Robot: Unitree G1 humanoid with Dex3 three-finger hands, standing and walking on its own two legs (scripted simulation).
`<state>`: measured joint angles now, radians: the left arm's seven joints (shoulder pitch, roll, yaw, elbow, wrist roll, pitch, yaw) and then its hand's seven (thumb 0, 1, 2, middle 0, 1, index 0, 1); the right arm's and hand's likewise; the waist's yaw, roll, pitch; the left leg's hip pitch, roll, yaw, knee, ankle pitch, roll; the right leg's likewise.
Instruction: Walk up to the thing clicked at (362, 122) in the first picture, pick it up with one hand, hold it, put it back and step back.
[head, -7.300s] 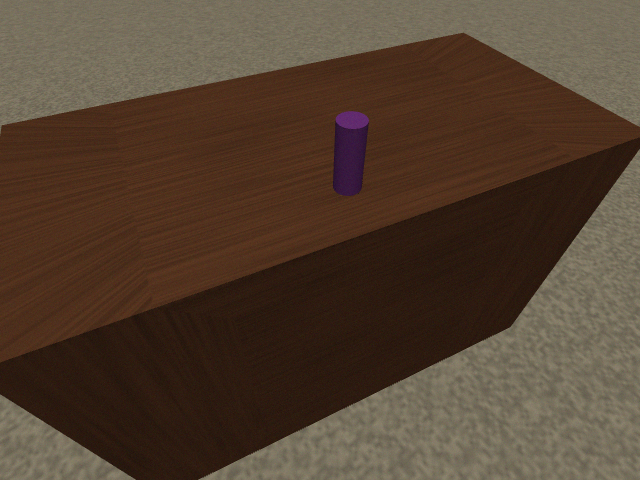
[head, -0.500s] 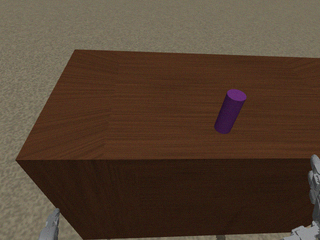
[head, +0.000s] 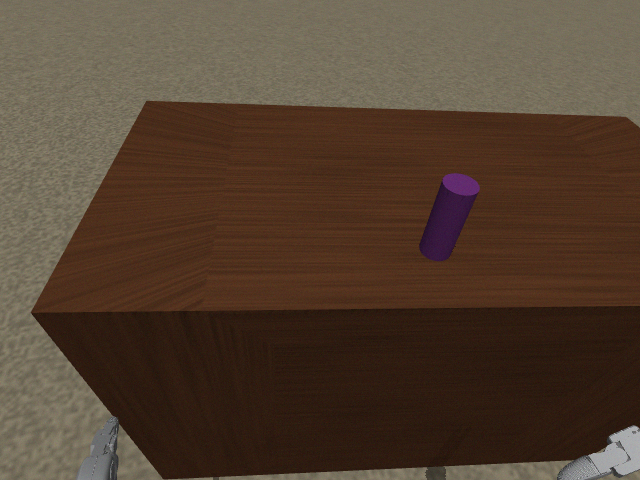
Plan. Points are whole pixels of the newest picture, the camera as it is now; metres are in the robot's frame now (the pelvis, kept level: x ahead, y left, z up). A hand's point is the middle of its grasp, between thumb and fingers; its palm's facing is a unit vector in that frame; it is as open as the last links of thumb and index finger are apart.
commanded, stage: rise first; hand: right
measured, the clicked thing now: (446, 219) +0.48 -0.19 +0.09
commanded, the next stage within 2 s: go down in 0.50 s
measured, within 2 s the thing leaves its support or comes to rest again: neither
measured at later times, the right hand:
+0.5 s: hand (627, 367) +0.19 -0.24 +0.19, palm faces +0.37 +0.81 -0.46, open 17.5 cm
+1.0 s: hand (633, 320) +0.23 -0.27 +0.19, palm faces +0.35 +0.86 -0.38, open 17.5 cm
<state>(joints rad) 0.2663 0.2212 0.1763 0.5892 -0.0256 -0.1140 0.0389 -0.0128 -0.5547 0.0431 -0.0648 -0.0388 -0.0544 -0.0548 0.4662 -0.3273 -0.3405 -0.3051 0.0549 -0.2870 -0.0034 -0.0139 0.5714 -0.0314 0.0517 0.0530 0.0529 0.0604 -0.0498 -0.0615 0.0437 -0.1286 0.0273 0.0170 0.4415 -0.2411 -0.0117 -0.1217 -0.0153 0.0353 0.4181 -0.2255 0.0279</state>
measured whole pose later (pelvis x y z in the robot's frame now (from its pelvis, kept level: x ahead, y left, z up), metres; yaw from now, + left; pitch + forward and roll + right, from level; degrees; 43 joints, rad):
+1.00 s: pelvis +0.00 +0.00 +0.00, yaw +0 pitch -3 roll +0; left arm 0.18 0.21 0.16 0.71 -0.02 -0.11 0.09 -0.01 -0.53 0.05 -0.06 -0.04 -0.05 -0.05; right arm 0.17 -0.39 -0.47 -0.10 0.13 -0.30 0.16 -0.01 0.56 -0.05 0.04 0.05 0.05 0.06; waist -0.03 -0.05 0.01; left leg -0.16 0.02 0.02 0.47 -0.25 -0.01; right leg -0.16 -0.02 0.04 0.45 -0.23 0.03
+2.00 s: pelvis +0.01 +0.00 -0.01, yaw +0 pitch +4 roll +0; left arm 0.24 0.27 -0.05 0.67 -0.02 -0.21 0.23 -0.01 -0.55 0.07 -0.06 -0.05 -0.06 -0.06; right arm -0.55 -0.78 -0.61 0.81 0.24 0.12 0.58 -0.02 0.58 -0.05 0.04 0.05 0.04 0.05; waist 0.01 -0.03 -0.07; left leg -0.32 0.01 0.02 0.51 -0.26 -0.01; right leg -0.33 -0.03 0.04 0.53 -0.27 0.03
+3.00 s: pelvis +0.01 -0.01 -0.01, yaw +1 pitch +8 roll +1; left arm 0.26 0.26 -0.06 0.59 -0.02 -0.18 0.22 -0.01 -0.54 0.06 -0.06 -0.05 -0.06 -0.06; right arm -0.70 -0.90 -0.61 0.99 0.20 0.09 0.60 -0.01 0.53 -0.05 0.05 0.04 0.05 0.05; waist 0.05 -0.02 -0.09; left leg -0.41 0.01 0.01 0.55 -0.28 -0.02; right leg -0.43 -0.03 0.03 0.61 -0.31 0.02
